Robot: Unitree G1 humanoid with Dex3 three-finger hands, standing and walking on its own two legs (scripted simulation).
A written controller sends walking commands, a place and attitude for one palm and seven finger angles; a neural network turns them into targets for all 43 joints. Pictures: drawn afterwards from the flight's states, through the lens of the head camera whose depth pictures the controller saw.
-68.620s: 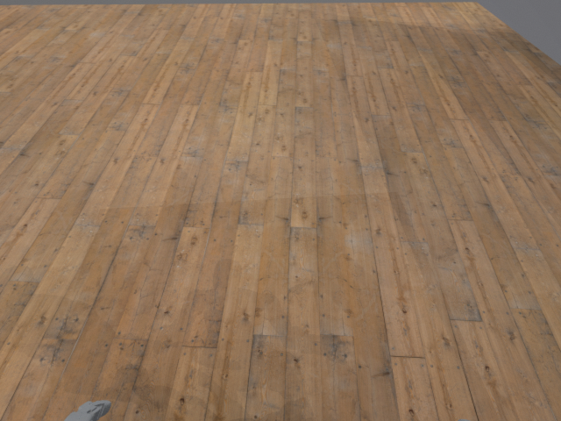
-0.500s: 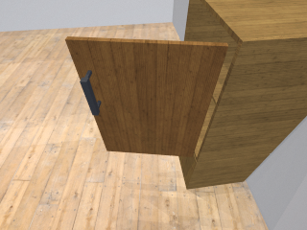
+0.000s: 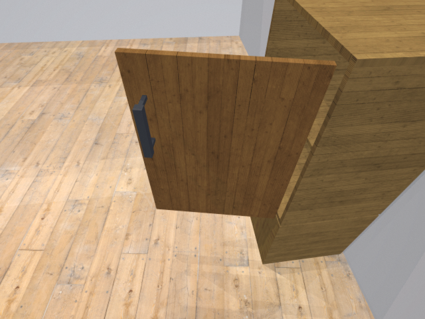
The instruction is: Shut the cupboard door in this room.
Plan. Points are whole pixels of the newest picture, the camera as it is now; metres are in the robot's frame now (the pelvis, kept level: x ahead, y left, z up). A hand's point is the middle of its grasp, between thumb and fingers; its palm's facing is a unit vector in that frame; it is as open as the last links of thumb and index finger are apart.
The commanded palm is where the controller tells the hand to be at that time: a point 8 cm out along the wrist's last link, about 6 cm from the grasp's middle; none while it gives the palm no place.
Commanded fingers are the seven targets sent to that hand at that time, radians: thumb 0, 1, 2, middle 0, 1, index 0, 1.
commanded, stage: look again from close up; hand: left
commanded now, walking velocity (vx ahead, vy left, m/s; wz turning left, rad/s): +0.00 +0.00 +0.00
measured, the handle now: (146, 127) +0.51 +0.20 +0.07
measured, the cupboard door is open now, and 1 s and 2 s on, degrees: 78 78 78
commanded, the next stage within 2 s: shuffle to correct the standing spot in 0.12 s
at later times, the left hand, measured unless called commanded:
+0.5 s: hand out of the picture +0.03 +0.17 -0.18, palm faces -0.01 -0.98 -0.19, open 7.4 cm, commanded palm none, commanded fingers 0.00 0.90 0.90 -0.20 -0.30 -0.20 -0.30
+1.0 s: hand out of the picture +0.06 +0.19 -0.18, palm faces -0.01 -0.97 -0.24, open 7.4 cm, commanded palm none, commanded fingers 0.00 0.90 0.90 -0.20 -0.30 -0.20 -0.30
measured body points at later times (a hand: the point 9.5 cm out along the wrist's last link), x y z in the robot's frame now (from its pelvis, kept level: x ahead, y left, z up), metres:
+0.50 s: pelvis +0.04 +0.00 -0.01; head +0.06 +0.00 +0.44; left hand +0.04 +0.22 -0.16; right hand +0.02 -0.21 -0.17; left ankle -0.02 +0.10 -0.74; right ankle -0.01 -0.13 -0.74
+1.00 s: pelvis +0.01 +0.00 -0.01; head +0.04 +0.01 +0.44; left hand +0.06 +0.24 -0.16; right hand +0.09 -0.24 -0.15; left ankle -0.02 +0.10 -0.74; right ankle -0.01 -0.13 -0.74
